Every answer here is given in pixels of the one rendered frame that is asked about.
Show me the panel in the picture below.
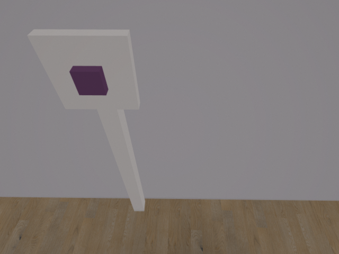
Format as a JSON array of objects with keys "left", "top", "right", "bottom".
[{"left": 27, "top": 29, "right": 145, "bottom": 211}]

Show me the button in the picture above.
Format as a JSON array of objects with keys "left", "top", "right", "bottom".
[{"left": 70, "top": 66, "right": 108, "bottom": 95}]

